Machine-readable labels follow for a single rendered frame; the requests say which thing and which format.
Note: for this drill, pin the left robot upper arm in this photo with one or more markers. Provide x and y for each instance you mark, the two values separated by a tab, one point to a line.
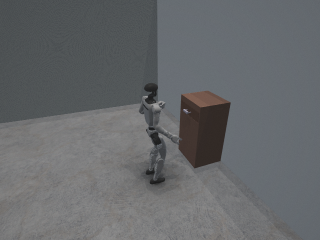
141	109

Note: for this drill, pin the right robot upper arm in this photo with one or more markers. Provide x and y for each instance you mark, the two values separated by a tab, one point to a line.
156	115

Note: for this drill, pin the robot right hand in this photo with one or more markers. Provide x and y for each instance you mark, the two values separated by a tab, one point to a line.
175	138

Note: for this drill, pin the robot left thigh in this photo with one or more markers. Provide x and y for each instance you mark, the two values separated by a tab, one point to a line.
153	150

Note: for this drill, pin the drawer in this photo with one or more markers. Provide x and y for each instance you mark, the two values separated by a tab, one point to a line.
194	114

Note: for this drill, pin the humanoid robot torso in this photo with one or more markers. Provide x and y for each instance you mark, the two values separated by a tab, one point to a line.
148	114

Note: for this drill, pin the robot left hand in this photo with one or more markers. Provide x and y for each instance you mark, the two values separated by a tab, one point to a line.
161	104

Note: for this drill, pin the right robot forearm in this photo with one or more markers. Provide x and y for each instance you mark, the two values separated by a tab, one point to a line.
162	131

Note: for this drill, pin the cabinet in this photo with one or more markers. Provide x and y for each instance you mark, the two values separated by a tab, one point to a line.
202	142

